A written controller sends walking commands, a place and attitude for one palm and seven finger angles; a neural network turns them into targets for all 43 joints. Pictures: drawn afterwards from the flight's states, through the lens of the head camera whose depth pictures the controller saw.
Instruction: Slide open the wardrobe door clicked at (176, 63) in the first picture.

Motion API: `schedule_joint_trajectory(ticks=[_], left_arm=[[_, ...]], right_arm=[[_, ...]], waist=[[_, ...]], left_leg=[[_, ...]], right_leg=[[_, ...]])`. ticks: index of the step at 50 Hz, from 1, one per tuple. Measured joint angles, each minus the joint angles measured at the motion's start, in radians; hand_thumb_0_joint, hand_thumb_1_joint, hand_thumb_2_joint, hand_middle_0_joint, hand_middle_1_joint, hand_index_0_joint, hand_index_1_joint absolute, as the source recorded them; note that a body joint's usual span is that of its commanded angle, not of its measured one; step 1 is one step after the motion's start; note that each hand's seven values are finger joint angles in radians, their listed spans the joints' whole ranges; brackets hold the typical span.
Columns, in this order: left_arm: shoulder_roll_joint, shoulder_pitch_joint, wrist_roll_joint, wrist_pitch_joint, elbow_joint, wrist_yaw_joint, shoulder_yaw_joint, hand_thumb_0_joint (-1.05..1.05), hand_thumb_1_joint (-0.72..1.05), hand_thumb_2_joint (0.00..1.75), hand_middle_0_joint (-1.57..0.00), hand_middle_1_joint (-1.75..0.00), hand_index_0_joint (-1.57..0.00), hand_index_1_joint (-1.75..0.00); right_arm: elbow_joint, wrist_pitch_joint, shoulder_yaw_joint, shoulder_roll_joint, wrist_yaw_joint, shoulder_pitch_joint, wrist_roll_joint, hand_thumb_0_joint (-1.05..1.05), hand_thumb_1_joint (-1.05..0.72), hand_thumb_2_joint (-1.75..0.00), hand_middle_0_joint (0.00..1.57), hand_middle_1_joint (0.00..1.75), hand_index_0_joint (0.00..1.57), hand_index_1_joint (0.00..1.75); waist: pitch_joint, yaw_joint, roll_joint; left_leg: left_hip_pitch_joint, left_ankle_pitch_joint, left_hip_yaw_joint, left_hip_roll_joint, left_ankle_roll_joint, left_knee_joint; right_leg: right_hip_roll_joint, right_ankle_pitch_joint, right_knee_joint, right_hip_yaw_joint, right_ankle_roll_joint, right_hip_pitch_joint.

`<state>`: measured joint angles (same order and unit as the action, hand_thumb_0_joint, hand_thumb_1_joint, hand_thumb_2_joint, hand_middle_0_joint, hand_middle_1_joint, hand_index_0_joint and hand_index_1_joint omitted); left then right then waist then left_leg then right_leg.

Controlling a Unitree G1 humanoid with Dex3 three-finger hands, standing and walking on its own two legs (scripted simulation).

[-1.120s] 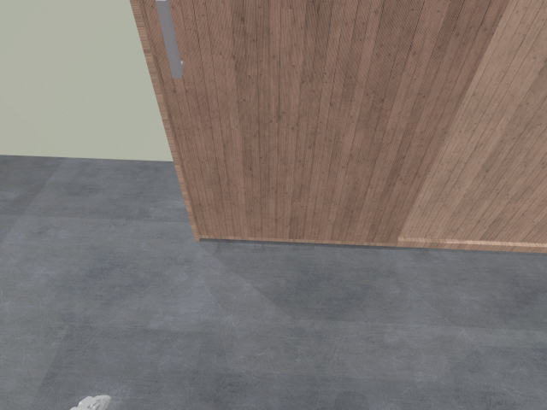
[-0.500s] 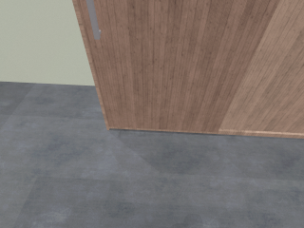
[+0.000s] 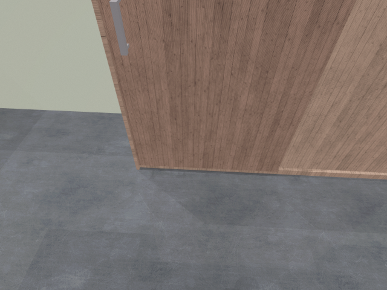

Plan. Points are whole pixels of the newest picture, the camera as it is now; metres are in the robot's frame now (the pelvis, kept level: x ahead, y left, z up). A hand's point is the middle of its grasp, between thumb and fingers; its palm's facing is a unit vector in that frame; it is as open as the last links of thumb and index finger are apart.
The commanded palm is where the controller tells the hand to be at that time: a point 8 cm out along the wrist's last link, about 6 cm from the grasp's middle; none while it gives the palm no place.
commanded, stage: look at it before walking up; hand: left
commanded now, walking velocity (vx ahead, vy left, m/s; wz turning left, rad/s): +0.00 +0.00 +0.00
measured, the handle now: (121, 27) +0.93 +0.32 +0.14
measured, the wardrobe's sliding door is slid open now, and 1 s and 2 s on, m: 0.00 0.00 0.00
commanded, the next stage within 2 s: walk to a spot facing it in 0.32 s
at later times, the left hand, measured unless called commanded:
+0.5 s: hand out of the picture +0.07 +0.25 -0.15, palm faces -0.03 -0.94 -0.34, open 7.4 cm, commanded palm none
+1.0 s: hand out of the picture -0.01 +0.25 -0.18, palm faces +0.25 -0.94 -0.22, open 7.4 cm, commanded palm none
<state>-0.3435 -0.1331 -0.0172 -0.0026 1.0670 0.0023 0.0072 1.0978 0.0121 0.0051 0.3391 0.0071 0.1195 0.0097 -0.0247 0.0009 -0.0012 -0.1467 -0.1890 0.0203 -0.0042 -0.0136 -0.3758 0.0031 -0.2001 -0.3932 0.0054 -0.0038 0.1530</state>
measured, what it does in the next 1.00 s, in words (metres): lifts its right foot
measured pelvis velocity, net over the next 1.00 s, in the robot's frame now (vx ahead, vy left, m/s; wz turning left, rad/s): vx -0.03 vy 0.03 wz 0.26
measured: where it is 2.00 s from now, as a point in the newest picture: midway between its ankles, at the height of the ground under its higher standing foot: outside the picture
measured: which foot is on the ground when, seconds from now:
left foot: down 0.00-1.00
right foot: down 0.00-0.78, up 0.80-1.00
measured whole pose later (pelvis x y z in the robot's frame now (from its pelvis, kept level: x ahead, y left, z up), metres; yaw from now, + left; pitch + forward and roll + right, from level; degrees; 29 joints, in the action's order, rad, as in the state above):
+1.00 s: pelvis -0.03 +0.03 -0.01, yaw +15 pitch +0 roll -2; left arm -0.25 -0.19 -0.02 0.07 0.95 -0.01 -0.06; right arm 0.98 -0.03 -0.03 0.17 0.01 0.26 0.02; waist -0.07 0.02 -0.04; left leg -0.31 -0.17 0.02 0.05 0.06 -0.48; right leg 0.07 -0.38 -1.05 0.01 0.06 0.47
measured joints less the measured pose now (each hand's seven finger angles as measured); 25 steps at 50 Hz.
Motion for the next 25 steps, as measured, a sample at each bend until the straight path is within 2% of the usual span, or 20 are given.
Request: schedule_joint_trajectory(ticks=[25], left_arm=[[-0.001,-0.013,0.001,0.004,0.011,0.0,-0.003,0.0,0.9,0.9,-0.21,-0.3,-0.2,-0.3]], right_arm=[[0.009,-0.007,0.0,0.004,0.0,0.012,-0.001,0.01,-0.9,-0.9,0.2,0.3,0.2,0.3]], waist=[[-0.015,0.003,0.002]], left_leg=[[0.001,0.005,0.006,-0.005,-0.006,0.01]], right_leg=[[-0.005,0.005,0.013,0.006,-0.005,-0.005]])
